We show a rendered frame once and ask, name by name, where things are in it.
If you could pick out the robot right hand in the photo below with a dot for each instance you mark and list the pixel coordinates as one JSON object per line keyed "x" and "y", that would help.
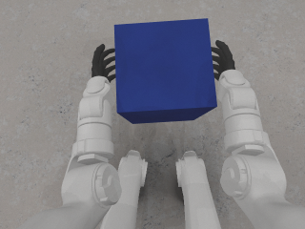
{"x": 225, "y": 59}

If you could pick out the left robot upper arm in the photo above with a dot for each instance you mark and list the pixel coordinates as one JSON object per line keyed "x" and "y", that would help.
{"x": 88, "y": 192}

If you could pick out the robot right forearm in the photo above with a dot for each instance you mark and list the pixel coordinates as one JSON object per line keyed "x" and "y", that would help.
{"x": 241, "y": 117}

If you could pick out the right robot thigh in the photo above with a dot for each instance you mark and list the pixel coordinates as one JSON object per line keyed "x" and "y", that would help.
{"x": 199, "y": 209}

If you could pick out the left robot shin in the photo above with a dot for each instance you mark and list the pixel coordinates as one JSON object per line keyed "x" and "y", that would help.
{"x": 130, "y": 153}

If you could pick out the robot left hand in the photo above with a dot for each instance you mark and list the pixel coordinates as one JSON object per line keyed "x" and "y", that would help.
{"x": 99, "y": 64}

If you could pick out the robot left forearm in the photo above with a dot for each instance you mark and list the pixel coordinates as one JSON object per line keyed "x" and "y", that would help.
{"x": 94, "y": 125}

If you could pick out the carton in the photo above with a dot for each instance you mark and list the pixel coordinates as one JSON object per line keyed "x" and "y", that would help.
{"x": 164, "y": 70}

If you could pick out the right robot upper arm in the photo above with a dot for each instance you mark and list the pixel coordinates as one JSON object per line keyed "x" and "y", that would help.
{"x": 258, "y": 185}

